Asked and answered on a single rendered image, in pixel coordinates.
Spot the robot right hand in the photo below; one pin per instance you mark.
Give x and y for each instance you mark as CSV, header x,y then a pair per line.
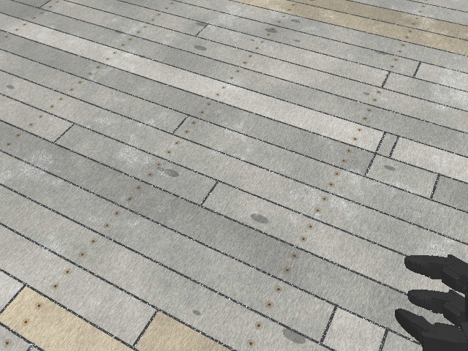
x,y
438,336

